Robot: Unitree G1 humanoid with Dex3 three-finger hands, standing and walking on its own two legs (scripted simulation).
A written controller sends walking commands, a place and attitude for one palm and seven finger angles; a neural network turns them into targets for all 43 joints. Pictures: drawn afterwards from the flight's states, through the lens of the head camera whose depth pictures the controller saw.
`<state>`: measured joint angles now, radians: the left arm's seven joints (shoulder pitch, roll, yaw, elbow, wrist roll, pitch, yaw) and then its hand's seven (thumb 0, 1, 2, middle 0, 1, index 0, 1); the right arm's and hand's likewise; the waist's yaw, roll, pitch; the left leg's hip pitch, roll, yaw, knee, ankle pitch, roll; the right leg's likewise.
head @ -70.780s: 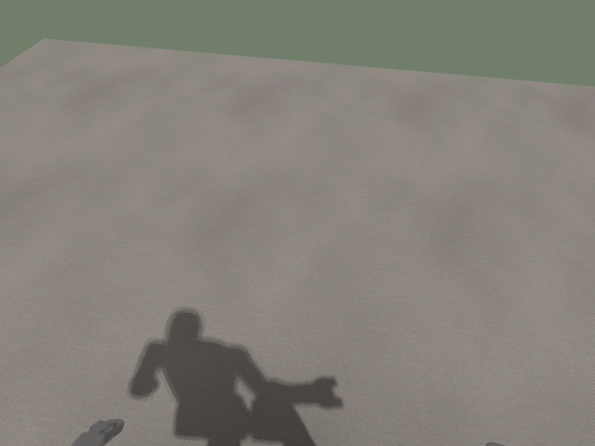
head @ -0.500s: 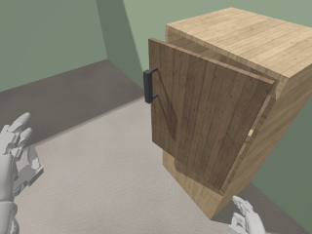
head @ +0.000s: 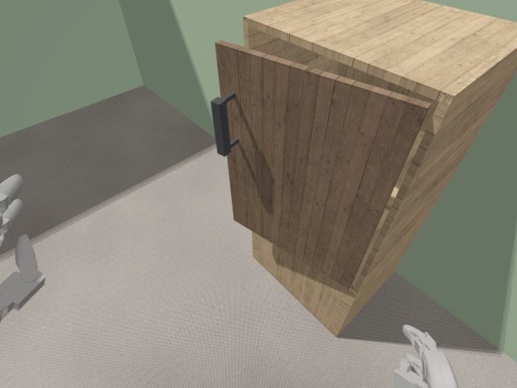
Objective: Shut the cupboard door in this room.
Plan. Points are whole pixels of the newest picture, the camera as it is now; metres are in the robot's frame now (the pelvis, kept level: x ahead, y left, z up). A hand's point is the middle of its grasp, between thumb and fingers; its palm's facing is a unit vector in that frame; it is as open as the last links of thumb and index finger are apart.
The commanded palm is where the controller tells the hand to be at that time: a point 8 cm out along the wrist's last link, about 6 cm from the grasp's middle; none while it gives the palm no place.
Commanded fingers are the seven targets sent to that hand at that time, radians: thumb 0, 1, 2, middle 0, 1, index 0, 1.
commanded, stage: step back with the hand held close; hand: left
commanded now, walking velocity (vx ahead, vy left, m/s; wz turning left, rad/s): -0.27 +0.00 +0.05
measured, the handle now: (227, 124) +0.67 +0.11 +0.05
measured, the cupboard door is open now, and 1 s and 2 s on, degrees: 11 11 11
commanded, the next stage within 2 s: stop stepping back and stand still in 0.98 s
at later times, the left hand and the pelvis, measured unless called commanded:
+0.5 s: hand out of the picture +0.10 +0.25 +0.17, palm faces +0.44 -0.76 -0.48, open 7.5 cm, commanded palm +0.04 +0.29 +0.19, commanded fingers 0.00 0.90 0.90 -0.20 -0.30 -0.20 -0.30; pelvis -0.09 -0.01 -0.01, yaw +1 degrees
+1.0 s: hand out of the picture -0.03 +0.31 +0.20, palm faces +0.57 -0.71 -0.42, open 7.5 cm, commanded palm -0.09 +0.32 +0.19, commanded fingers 0.00 0.90 0.90 -0.20 -0.30 -0.20 -0.30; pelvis -0.21 +0.01 +0.00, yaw +4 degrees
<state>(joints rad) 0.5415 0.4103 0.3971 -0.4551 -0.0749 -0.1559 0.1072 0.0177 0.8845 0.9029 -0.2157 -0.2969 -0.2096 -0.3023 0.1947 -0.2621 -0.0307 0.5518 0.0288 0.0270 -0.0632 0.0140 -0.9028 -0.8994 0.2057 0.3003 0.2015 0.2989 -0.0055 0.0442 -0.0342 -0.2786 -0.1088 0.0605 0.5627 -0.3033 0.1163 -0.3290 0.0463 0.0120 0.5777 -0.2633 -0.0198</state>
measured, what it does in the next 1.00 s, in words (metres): walks backwards: left foot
